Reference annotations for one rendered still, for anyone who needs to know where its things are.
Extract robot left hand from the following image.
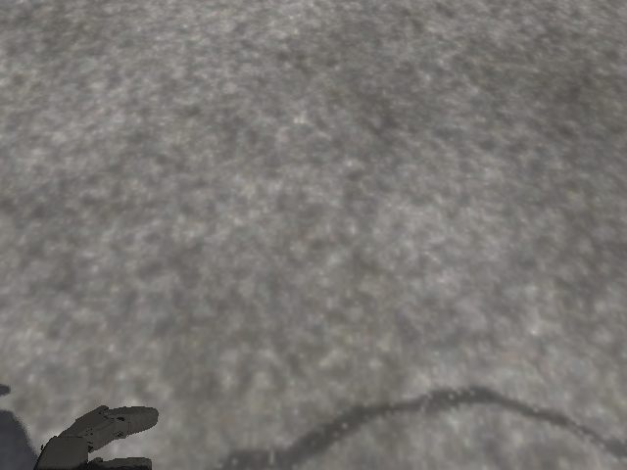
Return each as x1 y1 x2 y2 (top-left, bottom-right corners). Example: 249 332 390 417
33 405 159 470

